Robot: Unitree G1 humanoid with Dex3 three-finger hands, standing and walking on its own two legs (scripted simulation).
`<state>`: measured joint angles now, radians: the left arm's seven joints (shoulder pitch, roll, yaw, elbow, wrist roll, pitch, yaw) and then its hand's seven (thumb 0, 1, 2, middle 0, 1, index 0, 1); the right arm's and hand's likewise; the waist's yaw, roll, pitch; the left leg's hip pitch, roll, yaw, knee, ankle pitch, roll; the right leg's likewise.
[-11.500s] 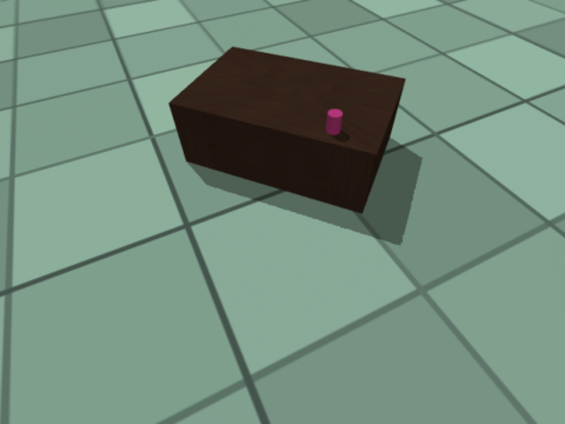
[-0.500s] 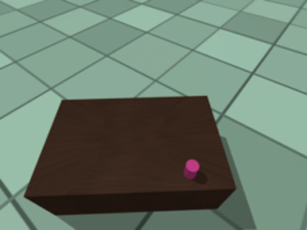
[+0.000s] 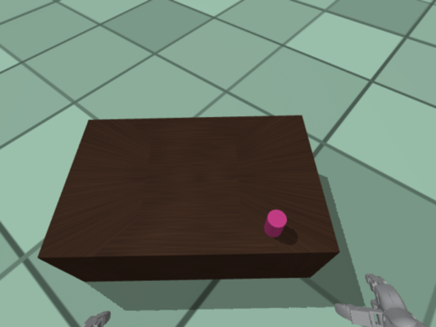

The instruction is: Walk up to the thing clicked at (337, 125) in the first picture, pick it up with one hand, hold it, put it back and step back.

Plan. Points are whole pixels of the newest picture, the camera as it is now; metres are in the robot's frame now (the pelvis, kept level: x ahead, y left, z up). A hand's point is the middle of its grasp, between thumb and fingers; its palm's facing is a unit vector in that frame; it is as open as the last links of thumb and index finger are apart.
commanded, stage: go down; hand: right
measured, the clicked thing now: (274, 223) +0.44 -0.17 -0.37
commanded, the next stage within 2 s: none
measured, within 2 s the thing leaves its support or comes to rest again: neither
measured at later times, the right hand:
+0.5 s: hand (361, 306) +0.17 -0.26 -0.14, palm faces +0.04 +0.95 -0.32, open 17.3 cm
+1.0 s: hand (369, 318) +0.15 -0.27 -0.13, palm faces +0.07 +0.94 -0.33, open 17.4 cm
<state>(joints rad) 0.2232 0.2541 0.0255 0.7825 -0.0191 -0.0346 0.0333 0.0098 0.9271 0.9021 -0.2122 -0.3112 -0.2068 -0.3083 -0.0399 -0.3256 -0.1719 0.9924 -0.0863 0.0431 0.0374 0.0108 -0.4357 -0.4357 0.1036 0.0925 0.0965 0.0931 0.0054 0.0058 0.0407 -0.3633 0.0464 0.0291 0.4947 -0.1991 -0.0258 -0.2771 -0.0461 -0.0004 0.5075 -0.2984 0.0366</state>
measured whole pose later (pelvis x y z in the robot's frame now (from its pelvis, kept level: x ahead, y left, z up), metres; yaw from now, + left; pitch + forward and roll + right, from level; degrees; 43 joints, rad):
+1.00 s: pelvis +0.01 -0.02 -0.05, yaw -2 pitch +12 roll +3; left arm 0.27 0.24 -0.02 0.57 -0.02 -0.19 0.12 0.02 0.91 0.88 -0.20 -0.30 -0.19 -0.30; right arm 0.37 -0.34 -0.15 0.12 -0.01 0.51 0.06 0.00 0.53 -0.03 0.06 0.05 0.06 0.05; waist 0.01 -0.04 -0.13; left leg -0.68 0.05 0.07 0.90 -0.42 -0.05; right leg -0.64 -0.05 0.06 0.99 -0.55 0.02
